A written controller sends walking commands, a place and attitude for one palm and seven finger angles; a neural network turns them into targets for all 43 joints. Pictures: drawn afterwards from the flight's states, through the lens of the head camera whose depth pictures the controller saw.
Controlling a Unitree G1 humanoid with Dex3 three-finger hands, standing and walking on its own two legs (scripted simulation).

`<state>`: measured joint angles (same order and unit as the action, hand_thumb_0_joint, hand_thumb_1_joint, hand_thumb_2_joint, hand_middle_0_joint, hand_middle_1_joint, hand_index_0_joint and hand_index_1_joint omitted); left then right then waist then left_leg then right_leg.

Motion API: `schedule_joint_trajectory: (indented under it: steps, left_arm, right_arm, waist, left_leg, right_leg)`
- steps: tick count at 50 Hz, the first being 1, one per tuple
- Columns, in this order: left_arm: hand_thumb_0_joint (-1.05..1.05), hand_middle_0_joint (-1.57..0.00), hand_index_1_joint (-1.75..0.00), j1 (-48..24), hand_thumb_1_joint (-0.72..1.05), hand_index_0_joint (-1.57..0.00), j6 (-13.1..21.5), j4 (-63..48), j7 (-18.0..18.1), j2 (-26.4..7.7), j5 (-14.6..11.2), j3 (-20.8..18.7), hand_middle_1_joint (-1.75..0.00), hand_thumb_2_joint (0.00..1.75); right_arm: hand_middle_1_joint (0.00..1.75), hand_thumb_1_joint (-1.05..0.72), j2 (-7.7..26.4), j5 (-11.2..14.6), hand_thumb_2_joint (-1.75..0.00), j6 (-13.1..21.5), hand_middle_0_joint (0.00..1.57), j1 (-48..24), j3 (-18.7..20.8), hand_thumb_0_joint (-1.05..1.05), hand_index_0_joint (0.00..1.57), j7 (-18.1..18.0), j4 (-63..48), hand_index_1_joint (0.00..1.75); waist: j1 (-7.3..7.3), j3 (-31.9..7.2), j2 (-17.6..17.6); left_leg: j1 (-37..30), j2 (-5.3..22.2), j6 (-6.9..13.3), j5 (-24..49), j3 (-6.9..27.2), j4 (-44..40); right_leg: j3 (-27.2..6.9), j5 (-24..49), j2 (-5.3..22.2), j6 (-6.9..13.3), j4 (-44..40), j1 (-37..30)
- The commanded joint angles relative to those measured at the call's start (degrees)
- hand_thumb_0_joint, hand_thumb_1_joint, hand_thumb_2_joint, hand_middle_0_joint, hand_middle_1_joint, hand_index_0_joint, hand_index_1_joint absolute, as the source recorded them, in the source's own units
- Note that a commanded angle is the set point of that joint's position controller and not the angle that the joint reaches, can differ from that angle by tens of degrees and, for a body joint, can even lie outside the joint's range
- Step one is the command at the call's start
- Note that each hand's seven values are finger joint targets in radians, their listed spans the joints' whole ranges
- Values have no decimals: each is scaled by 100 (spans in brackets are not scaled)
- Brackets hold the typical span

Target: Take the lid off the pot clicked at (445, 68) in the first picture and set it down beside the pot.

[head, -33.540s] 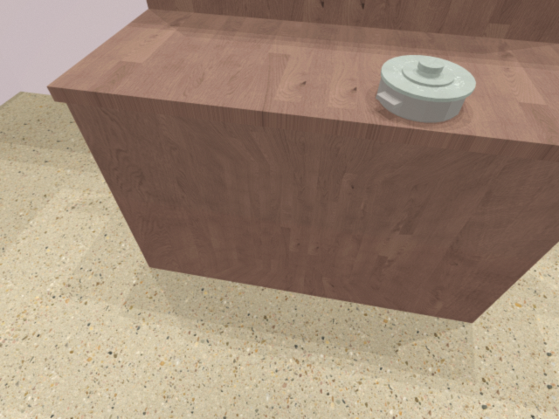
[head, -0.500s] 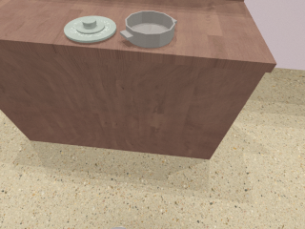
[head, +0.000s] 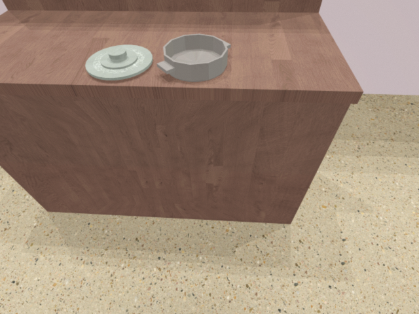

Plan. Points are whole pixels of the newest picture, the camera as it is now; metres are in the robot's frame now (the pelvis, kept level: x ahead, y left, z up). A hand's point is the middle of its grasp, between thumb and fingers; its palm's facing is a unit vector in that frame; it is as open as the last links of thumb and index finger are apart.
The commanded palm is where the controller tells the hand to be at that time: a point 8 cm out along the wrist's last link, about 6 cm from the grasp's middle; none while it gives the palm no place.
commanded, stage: let the arm hang, fingers relaxed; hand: left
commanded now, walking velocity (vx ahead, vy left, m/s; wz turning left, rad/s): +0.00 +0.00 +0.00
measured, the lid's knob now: (117, 53) +0.78 +0.30 +0.11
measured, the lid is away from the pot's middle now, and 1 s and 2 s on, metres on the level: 0.23 0.23 0.23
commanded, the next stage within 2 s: look to check the result in 0.84 s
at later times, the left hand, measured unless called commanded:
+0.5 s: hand out of the picture +0.01 +0.18 -0.18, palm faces +0.03 -0.98 -0.19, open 7.4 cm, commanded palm none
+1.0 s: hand out of the picture +0.02 +0.18 -0.18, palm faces +0.04 -0.98 -0.19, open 7.4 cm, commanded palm none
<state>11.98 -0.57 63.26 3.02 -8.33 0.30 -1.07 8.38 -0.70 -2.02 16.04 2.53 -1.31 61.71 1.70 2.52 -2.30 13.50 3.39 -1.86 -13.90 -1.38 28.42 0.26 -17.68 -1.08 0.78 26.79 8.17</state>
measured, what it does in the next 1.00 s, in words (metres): stands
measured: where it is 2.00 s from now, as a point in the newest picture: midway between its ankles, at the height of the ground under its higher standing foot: outside the picture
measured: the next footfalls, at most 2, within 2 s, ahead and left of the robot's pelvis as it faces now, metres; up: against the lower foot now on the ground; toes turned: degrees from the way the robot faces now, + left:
none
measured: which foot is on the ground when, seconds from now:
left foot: down 0.00-1.00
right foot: down 0.00-1.00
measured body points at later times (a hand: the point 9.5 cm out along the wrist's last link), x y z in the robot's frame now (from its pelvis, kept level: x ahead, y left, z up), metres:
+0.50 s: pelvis +0.01 +0.01 +0.00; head +0.02 +0.01 +0.45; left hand +0.01 +0.23 -0.16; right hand -0.01 -0.20 -0.16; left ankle +0.01 +0.14 -0.74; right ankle -0.04 -0.11 -0.74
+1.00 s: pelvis +0.02 +0.01 +0.00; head +0.03 +0.01 +0.45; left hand +0.02 +0.23 -0.16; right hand +0.00 -0.20 -0.16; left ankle +0.01 +0.14 -0.74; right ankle -0.04 -0.11 -0.74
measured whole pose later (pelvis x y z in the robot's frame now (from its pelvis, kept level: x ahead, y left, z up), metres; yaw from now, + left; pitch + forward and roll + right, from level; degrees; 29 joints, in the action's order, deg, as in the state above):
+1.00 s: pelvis +0.02 +0.01 +0.00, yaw +0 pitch -1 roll +0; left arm 15.4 0.2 65.1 2.6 -7.5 0.3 -1.5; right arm 7.0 -0.6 -1.0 16.8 2.4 -2.1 63.5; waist 1.3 2.2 -0.4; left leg 11.7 2.6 -1.0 -15.1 -2.1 27.7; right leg -0.3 -18.1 -0.2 -0.2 24.8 6.0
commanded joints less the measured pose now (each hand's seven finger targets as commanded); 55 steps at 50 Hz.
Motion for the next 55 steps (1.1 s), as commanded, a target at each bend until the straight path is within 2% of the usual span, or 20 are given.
schedule_joint_trajectory:
  steps: [1,8,16,25,38,46,48,55]
  left_arm:
    - [0,-20,-30,342,90,-20,93,-125,-36,-636,-20,-135,-30,90]
    - [0,-20,-30,358,90,-20,112,-110,-40,-616,-20,-145,-30,90]
    - [0,-20,-30,472,90,-20,119,-20,-44,-542,-21,-122,-30,90]
    - [0,-20,-30,605,90,-20,114,47,-46,-451,-9,-119,-30,90]
    - [0,-20,-30,730,90,-20,135,66,-31,-426,-3,-122,-30,90]
    - [0,-20,-30,712,90,-20,138,41,-31,-436,-13,-128,-30,90]
    - [0,-20,-30,735,90,-20,149,27,-28,-467,-10,-133,-30,90]
    - [0,-20,-30,697,90,-20,137,29,-34,-441,-13,-123,-30,90]
  right_arm:
    - [30,-90,445,9,-90,118,20,400,71,0,20,-78,-90,30]
    - [30,-90,446,24,-90,141,20,482,74,0,20,-100,-57,30]
    - [30,-90,436,23,-90,144,20,514,66,0,20,-110,5,30]
    - [30,-90,413,25,-90,165,20,543,62,0,20,-126,33,30]
    - [30,-90,376,40,-90,165,20,509,65,0,20,-130,34,30]
    - [30,-90,381,29,-90,168,20,492,62,0,20,-137,54,30]
    - [30,-90,387,39,-90,173,20,524,64,0,20,-138,43,30]
    - [30,-90,397,26,-90,162,20,479,56,0,20,-140,62,30]
  waist:
    - [-58,134,90]
    - [-49,71,105]
    - [-29,104,183]
    - [-25,159,26]
    - [-35,148,205]
    - [-38,151,118]
    - [-32,24,139]
    - [-34,199,129]
  left_leg:
    - [-209,288,340,664,287,-437]
    - [-343,306,344,1009,272,-399]
    - [-415,312,367,931,285,-448]
    - [-467,351,411,871,329,-552]
    - [-493,325,406,1081,291,-456]
    - [-517,309,394,1203,272,-432]
    - [-571,315,397,1331,272,-392]
    - [-520,319,389,1149,272,-465]
  right_leg:
    - [-444,936,508,145,-640,387]
    - [-377,1278,522,119,-603,327]
    - [-367,1134,511,97,-671,344]
    - [-312,958,483,70,-656,411]
    - [-341,1226,503,60,-638,386]
    - [-326,1377,524,54,-636,330]
    - [-340,1507,529,62,-628,256]
    - [-334,1324,515,54,-676,339]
